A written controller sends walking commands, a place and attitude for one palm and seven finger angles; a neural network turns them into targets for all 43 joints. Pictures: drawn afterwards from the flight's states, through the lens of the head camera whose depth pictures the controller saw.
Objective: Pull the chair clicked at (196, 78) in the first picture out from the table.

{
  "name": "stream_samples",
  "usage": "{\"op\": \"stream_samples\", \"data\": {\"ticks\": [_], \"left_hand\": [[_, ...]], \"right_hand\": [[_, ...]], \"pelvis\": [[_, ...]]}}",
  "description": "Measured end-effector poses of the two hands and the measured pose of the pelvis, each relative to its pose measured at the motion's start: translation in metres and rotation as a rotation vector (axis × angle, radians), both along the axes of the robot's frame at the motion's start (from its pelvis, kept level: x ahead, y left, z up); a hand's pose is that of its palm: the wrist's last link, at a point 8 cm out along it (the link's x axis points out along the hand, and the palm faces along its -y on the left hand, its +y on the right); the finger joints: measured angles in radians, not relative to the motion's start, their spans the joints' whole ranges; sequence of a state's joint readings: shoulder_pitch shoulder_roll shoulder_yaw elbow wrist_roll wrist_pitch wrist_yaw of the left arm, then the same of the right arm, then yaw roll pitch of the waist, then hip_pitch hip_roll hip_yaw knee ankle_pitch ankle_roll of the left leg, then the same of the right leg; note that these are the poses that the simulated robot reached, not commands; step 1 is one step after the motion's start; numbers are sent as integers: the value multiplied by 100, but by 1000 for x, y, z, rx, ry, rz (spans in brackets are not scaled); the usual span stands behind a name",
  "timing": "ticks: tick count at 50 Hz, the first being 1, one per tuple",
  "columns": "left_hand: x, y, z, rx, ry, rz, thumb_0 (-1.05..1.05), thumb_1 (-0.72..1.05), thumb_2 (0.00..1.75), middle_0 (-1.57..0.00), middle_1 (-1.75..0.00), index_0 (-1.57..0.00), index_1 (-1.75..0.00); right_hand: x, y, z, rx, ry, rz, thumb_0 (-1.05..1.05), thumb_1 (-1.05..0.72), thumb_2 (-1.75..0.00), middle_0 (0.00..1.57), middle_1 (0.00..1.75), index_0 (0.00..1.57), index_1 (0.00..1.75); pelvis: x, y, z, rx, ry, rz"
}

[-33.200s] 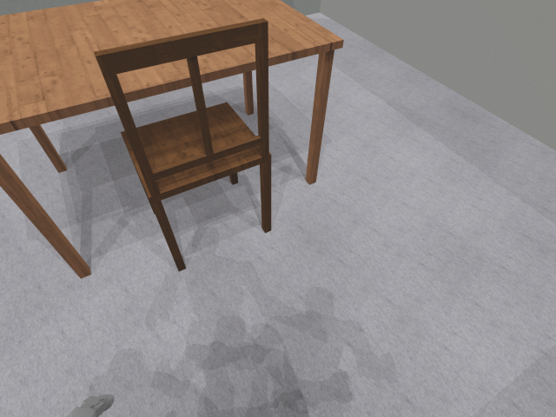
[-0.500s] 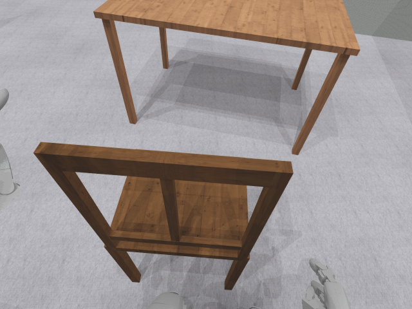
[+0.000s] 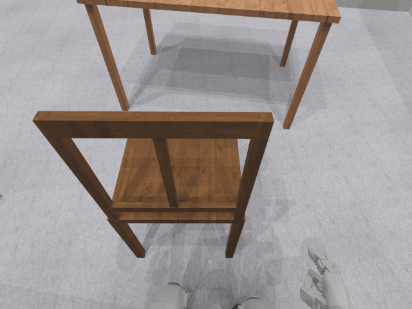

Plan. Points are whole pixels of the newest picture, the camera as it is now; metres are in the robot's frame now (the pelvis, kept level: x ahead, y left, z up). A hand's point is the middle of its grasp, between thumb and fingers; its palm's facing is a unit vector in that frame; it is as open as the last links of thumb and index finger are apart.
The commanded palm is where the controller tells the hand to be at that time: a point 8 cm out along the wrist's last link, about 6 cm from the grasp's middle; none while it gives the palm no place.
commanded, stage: stop stepping back and stand still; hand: left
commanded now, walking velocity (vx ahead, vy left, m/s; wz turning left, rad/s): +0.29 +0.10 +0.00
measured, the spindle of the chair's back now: (167, 176) +0.40 +0.14 -0.05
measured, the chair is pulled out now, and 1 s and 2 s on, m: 0.74 0.74 0.74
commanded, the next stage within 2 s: let the arm hang, fingers relaxed in 1.54 s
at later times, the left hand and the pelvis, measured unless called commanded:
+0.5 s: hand out of the picture +0.13 +0.28 +0.23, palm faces +0.47 -0.67 -0.57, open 7.4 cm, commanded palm +0.07 +0.32 +0.20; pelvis -0.05 +0.02 +0.02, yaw +3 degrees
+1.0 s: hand out of the picture +0.10 +0.32 +0.20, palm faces +0.53 -0.73 -0.44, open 7.4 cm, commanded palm +0.04 +0.34 +0.20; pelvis -0.09 +0.03 +0.03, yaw +1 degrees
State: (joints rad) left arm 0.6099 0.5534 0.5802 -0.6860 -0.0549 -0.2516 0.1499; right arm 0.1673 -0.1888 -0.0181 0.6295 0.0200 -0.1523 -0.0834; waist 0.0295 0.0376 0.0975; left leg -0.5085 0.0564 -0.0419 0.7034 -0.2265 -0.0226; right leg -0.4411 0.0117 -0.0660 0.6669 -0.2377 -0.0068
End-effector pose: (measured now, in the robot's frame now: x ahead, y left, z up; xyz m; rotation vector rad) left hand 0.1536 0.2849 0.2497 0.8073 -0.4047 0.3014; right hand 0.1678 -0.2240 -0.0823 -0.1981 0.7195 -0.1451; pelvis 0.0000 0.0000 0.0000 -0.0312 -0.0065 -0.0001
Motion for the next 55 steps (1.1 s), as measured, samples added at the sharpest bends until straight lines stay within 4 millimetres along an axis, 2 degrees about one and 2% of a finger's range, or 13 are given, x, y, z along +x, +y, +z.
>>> {"op": "stream_samples", "data": {"ticks": [4,8,11,14,19,22,25,28,31,36,41,47,55], "left_hand": [[-15,17,-4,-125,-16,140,0,88,90,-22,-31,-22,-30],[-13,36,-39,-359,45,262,0,89,90,-21,-31,-21,-30],[-10,33,-68,-447,112,251,1,89,90,-21,-30,-21,-30],[-15,19,-80,-452,111,146,1,89,90,-21,-30,-21,-30],[-41,11,-49,-284,109,44,1,88,90,-21,-31,-21,-30],[-55,17,-17,-136,49,51,1,88,90,-22,-31,-22,-30],[-63,30,-1,-94,3,97,1,88,90,-22,-31,-22,-30],[-66,49,-13,-157,40,170,0,88,90,-21,-31,-21,-30],[-72,61,-44,-257,148,238,0,89,90,-21,-31,-21,-30],[-88,47,-81,-400,242,216,1,89,90,-21,-31,-21,-30],[-100,37,-60,-391,116,121,2,88,90,-22,-31,-21,-30],[-105,56,-27,-283,-6,150,1,88,90,-22,-31,-21,-30],[-91,61,-63,-370,148,205,1,89,90,-21,-31,-21,-30]], "right_hand": [[-14,-9,1,44,-7,-43,1,-90,-89,20,30,20,30],[-36,-19,16,15,0,-70,1,-90,-89,20,30,20,30],[-50,-25,29,-53,-7,-54,1,-90,-89,20,30,20,30],[-65,-29,35,-131,9,-27,1,-90,-89,20,30,20,30],[-85,-20,43,-95,5,-56,1,-90,-89,20,30,20,30],[-85,-10,28,-47,33,-33,1,-90,-89,20,30,20,30],[-84,2,11,-2,84,-2,1,-90,-89,20,30,20,30],[-83,14,6,42,88,0,1,-90,-89,20,30,20,30],[-84,22,8,60,62,-11,1,-90,-89,20,30,20,30],[-89,29,24,25,25,12,1,-90,-89,20,30,20,30],[-93,29,41,-37,-6,46,1,-90,-89,20,30,20,30],[-95,28,45,-33,-37,36,1,-90,-89,20,30,20,30],[-107,30,30,-3,21,4,1,-90,-89,20,30,20,30]], "pelvis": [[-3,-1,8,56,-9,-14],[-6,1,23,91,18,-28],[-19,4,24,78,27,-1],[-41,8,15,57,9,39],[-44,9,21,43,9,35],[-41,11,18,21,26,55],[-49,15,20,-5,16,55],[-58,20,22,17,9,44],[-66,25,23,25,4,34],[-79,26,25,28,-18,32],[-88,25,26,22,-26,38],[-91,30,28,14,-19,33],[-87,36,29,16,-7,19]]}}
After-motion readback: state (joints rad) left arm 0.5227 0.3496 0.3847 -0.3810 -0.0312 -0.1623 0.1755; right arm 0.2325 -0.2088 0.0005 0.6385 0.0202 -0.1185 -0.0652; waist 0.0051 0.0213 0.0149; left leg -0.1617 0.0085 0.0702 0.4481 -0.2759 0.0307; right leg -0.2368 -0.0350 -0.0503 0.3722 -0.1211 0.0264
